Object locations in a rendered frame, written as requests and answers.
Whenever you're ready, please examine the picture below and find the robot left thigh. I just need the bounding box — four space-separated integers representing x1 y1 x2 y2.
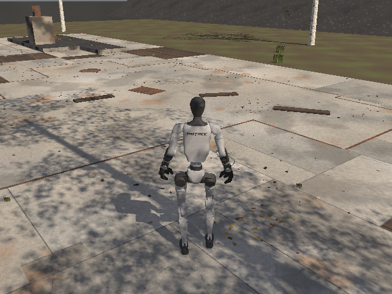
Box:
175 171 188 216

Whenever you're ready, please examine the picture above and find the robot right forearm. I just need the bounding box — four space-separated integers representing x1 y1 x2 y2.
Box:
220 149 232 172

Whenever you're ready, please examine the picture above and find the right robot foot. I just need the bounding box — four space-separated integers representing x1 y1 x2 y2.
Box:
205 233 214 248

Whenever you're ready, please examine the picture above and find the robot right upper arm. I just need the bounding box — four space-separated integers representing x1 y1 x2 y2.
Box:
210 124 226 157

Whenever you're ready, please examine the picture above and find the left robot hand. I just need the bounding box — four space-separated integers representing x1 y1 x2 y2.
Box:
159 167 173 180

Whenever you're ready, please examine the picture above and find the robot left forearm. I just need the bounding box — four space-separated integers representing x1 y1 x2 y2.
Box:
160 148 173 170

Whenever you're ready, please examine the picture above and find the right robot hand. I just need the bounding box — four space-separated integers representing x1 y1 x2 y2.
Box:
219 170 233 184

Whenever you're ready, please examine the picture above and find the robot left upper arm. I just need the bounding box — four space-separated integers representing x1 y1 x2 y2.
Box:
167 123 184 156

